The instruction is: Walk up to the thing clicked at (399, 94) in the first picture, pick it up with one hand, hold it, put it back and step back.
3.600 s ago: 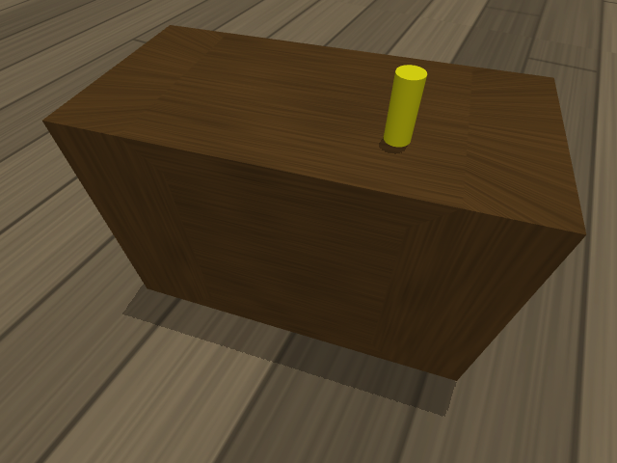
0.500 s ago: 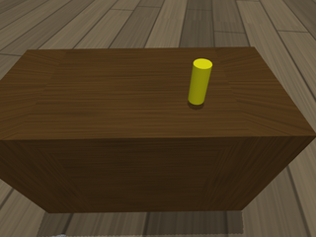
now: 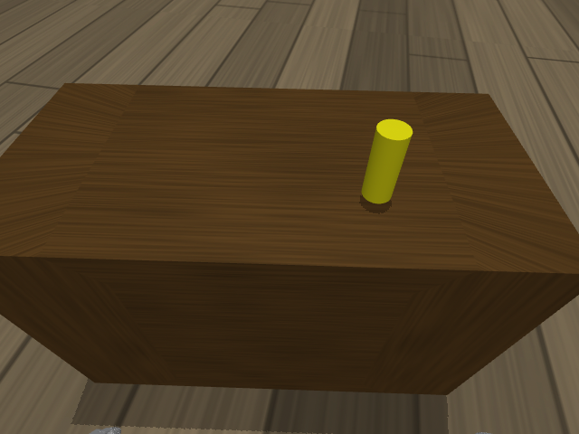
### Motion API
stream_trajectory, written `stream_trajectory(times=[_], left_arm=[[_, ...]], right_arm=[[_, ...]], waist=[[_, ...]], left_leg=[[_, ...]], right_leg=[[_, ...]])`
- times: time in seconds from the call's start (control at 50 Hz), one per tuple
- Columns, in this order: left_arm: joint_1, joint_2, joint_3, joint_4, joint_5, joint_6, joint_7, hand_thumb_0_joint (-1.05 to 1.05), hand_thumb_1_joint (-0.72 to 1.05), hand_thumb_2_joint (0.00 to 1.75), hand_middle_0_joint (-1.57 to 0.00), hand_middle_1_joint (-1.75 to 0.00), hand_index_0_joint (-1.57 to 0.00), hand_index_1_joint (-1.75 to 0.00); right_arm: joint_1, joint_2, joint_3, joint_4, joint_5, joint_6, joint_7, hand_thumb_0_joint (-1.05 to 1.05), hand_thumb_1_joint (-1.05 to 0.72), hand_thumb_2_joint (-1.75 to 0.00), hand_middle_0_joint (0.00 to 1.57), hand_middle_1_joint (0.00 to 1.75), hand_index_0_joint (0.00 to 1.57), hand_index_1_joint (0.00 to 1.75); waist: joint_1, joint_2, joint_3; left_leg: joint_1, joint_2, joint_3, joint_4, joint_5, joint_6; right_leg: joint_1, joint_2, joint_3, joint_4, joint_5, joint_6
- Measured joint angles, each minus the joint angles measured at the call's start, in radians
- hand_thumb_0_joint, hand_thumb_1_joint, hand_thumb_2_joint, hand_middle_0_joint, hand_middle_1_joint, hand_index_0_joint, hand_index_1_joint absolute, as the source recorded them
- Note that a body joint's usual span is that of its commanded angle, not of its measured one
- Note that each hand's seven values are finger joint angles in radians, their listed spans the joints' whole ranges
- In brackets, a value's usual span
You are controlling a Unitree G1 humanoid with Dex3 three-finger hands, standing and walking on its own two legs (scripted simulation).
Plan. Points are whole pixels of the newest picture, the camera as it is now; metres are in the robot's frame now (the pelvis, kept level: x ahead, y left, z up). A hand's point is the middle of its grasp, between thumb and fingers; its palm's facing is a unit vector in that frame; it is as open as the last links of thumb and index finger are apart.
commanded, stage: walk up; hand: right
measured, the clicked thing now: (384, 164) +0.56 -0.16 +0.05
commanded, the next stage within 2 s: stand in 0.72 s
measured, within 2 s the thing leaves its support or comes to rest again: neither
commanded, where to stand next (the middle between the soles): +0.07 +0.00 m, yaw -1 degrees
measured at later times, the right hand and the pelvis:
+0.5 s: hand out of the picture +0.09 -0.25 -0.15, palm faces -0.05 +0.94 -0.34, open 7.3 cm; pelvis +0.01 +0.00 +0.00, yaw +1 degrees
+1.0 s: hand out of the picture +0.09 -0.26 -0.15, palm faces -0.05 +0.94 -0.35, open 7.3 cm; pelvis +0.00 -0.01 +0.00, yaw +1 degrees
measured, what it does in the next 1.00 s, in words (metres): stands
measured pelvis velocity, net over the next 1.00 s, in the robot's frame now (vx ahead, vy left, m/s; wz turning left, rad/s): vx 0.00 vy -0.01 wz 0.01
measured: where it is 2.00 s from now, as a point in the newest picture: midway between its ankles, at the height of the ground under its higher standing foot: outside the picture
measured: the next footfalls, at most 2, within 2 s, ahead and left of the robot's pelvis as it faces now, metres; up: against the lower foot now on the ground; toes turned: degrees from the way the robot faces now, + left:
none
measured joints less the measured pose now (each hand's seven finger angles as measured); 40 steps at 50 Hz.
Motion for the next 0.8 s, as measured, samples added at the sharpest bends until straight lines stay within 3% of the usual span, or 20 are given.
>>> stream_trajectory(times=[0.8], left_arm=[[0.009,-0.011,0.007,0.013,0.003,0.005,0.005,0.01,0.91,0.9,-0.2,-0.3,-0.2,-0.3]], right_arm=[[-0.006,0.004,0.002,0.019,-0.003,0.009,-0.006,0.01,-0.91,-0.9,0.21,0.3,0.21,0.3]], waist=[[-0.003,0.002,0.005]], left_leg=[[0.031,-0.005,-0.02,-0.062,0.027,-0.006]], right_leg=[[0.034,-0.005,-0.021,-0.05,0.013,-0.002]])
